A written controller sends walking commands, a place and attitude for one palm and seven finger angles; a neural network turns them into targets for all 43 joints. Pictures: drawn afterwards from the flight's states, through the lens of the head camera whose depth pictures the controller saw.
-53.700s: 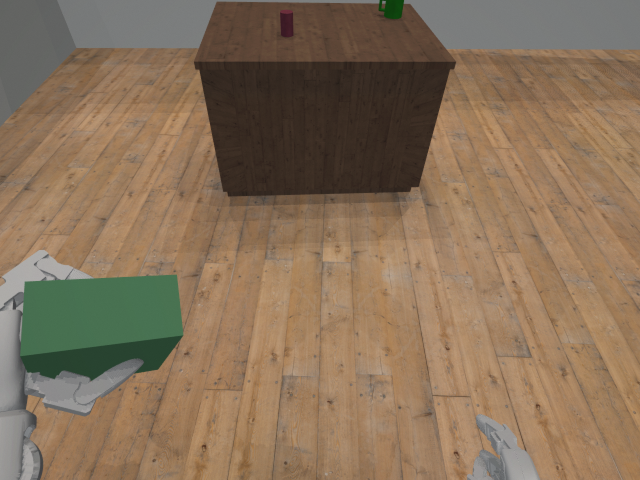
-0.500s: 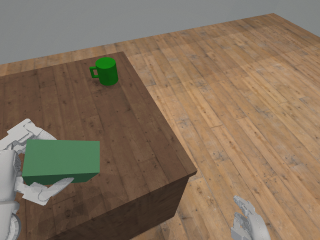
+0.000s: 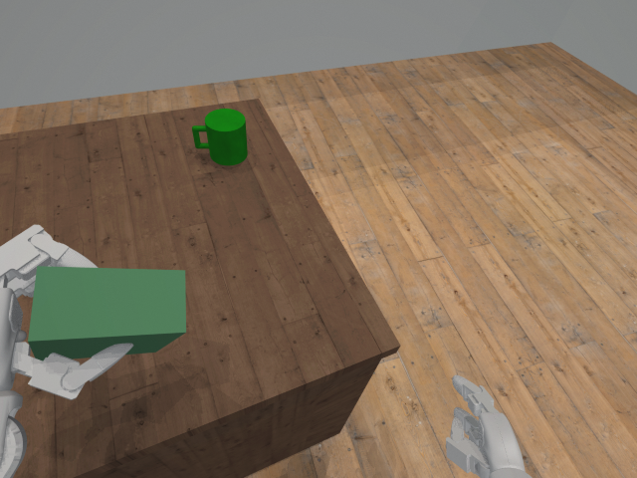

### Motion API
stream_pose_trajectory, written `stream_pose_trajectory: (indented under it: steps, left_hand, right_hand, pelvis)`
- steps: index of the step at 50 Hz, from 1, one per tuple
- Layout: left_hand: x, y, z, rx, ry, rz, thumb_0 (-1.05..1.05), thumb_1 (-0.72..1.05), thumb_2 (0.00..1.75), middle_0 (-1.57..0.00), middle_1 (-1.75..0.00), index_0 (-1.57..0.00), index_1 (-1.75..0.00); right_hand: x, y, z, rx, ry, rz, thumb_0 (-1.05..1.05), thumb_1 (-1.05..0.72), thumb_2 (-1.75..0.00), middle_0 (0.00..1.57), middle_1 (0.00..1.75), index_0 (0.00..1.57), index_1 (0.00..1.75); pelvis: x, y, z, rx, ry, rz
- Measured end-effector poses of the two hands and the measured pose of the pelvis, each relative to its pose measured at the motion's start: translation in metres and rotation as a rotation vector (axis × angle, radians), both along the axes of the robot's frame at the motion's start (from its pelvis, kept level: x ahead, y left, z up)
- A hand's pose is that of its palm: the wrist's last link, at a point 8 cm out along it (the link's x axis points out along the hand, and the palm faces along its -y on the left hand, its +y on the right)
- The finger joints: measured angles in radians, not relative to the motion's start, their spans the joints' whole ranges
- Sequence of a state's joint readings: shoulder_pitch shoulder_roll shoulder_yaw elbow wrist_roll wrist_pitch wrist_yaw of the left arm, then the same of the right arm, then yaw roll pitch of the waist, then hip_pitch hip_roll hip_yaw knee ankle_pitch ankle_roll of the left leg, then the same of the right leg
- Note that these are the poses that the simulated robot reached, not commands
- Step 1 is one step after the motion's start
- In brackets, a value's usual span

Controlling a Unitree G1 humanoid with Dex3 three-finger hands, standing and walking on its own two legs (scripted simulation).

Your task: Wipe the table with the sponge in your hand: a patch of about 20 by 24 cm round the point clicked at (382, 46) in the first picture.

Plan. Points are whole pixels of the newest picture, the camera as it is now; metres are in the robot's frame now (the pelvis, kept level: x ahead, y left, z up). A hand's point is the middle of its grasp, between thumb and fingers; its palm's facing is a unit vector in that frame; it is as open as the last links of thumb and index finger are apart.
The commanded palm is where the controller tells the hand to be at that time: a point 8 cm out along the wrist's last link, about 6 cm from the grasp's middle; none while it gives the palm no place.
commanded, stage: look again from close up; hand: left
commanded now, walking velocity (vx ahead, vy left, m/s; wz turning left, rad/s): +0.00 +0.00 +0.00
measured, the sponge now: (128, 317) +0.24 +0.22 +0.11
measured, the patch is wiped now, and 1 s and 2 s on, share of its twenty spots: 0.00 0.00 0.00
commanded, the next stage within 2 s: shuffle to correct the standing spot in 0.20 s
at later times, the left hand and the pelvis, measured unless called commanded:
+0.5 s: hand (101, 310) +0.22 +0.22 +0.16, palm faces +0.36 -0.86 -0.36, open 9.8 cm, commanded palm +0.16 +0.26 +0.17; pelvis +0.00 -0.02 +0.00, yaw +0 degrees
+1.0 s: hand (190, 309) +0.23 +0.15 +0.16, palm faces +0.31 -0.87 -0.38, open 9.8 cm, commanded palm +0.17 +0.19 +0.17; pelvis +0.01 -0.09 +0.00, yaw -1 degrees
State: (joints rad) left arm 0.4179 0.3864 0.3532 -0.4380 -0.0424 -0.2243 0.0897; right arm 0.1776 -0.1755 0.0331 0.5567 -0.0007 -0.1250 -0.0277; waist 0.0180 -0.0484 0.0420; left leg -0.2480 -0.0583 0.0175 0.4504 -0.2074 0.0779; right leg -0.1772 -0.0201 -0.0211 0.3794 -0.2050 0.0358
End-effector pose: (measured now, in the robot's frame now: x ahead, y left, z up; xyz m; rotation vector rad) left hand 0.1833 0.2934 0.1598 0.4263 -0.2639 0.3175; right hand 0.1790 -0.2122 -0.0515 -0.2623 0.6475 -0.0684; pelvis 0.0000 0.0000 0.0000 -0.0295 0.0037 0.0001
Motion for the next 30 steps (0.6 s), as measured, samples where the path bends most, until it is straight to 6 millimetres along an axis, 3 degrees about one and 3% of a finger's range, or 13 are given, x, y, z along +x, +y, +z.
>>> stream_pose_trajectory:
  steps: [8,16,30]
  left_hand:
    - [-0.010,-0.007,0.011,0.004,-0.044,0.017,-0.01,-0.49,1.07,-0.76,-1.37,-0.77,-1.37]
    - [-0.006,-0.015,0.006,0.002,0.000,0.018,-0.01,-0.49,1.07,-0.77,-1.37,-0.77,-1.37]
    - [0.003,-0.042,0.014,0.009,-0.019,-0.003,-0.01,-0.49,1.07,-0.77,-1.37,-0.77,-1.37]
  right_hand:
    - [-0.015,-0.008,-0.009,-0.007,0.049,0.003,0.01,-0.90,-0.89,0.20,0.30,0.20,0.30]
    - [-0.025,-0.019,-0.013,0.007,0.059,-0.033,0.01,-0.90,-0.89,0.20,0.30,0.20,0.30]
    - [-0.021,-0.045,-0.010,0.020,0.054,-0.047,0.01,-0.90,-0.89,0.20,0.30,0.20,0.30]
  pelvis:
    - [-0.004,-0.003,0.001,-0.001,-0.005,0.005]
    - [-0.004,-0.009,0.001,0.001,-0.006,0.002]
    - [-0.002,-0.035,0.002,0.016,0.001,-0.009]
